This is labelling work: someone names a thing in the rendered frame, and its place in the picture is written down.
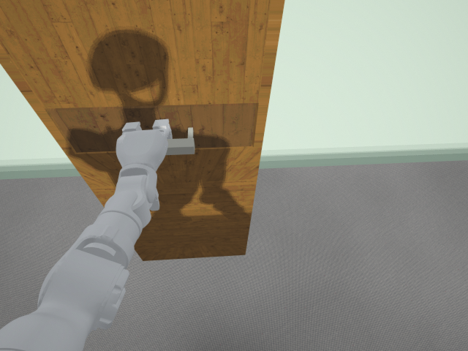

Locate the drawer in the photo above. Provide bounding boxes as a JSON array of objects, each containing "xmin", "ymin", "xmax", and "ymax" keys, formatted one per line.
[{"xmin": 49, "ymin": 103, "xmax": 256, "ymax": 153}]

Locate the robot left upper arm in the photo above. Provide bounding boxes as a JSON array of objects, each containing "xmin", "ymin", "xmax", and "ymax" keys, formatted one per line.
[{"xmin": 0, "ymin": 249, "xmax": 129, "ymax": 351}]

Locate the robot left forearm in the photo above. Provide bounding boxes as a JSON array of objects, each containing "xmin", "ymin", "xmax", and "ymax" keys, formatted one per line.
[{"xmin": 37, "ymin": 164, "xmax": 157, "ymax": 308}]

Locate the cabinet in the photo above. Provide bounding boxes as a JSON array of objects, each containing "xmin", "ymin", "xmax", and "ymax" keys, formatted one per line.
[{"xmin": 0, "ymin": 0, "xmax": 285, "ymax": 261}]

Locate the handle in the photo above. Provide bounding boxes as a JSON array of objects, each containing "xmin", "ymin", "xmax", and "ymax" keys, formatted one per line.
[{"xmin": 166, "ymin": 127, "xmax": 195, "ymax": 155}]

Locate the left robot hand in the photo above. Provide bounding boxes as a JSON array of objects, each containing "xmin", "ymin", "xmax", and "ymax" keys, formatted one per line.
[{"xmin": 116, "ymin": 119, "xmax": 173, "ymax": 211}]

